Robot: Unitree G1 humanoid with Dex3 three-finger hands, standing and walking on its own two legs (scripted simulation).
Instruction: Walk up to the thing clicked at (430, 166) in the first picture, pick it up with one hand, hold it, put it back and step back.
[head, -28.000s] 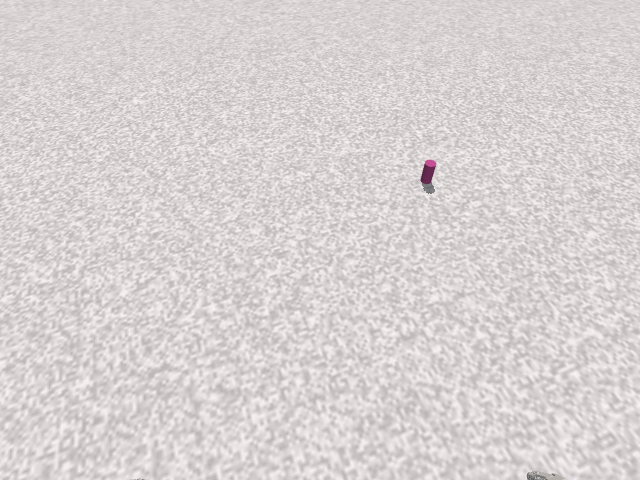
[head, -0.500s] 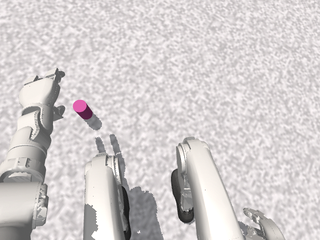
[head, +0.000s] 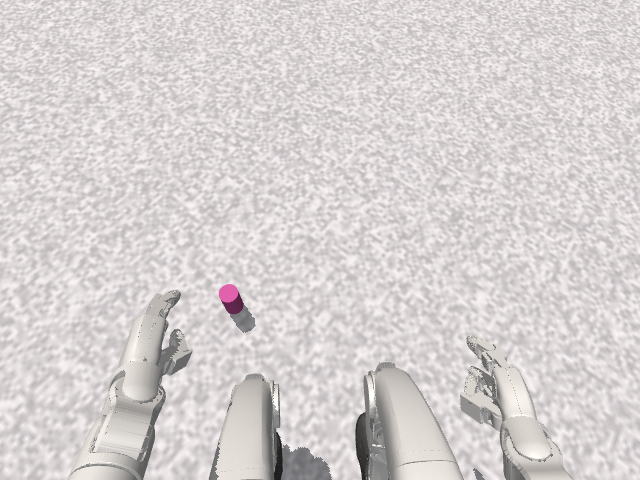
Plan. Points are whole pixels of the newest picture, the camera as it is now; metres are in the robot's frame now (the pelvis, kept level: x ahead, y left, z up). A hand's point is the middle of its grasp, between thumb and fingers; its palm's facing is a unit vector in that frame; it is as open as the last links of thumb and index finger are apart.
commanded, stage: home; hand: left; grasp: from above
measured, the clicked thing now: (231, 299) +0.51 +0.21 -0.56
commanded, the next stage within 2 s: none
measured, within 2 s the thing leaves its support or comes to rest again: neither
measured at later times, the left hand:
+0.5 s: hand (127, 388) +0.22 +0.19 +0.06, palm faces +0.08 -0.97 -0.21, open 7.4 cm
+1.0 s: hand (132, 400) +0.21 +0.19 +0.06, palm faces +0.07 -0.98 -0.20, open 7.4 cm
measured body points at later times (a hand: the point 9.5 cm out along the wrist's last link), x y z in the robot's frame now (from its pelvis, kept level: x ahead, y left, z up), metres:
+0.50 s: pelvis +0.06 +0.01 +0.11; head +0.07 +0.02 +0.56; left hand +0.21 +0.24 +0.08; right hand +0.22 -0.23 +0.05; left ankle +0.05 +0.12 -0.57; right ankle +0.07 -0.14 -0.57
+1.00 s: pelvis +0.05 +0.00 +0.11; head +0.07 +0.01 +0.56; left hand +0.20 +0.24 +0.08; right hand +0.21 -0.23 +0.05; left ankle +0.05 +0.12 -0.57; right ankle +0.07 -0.14 -0.57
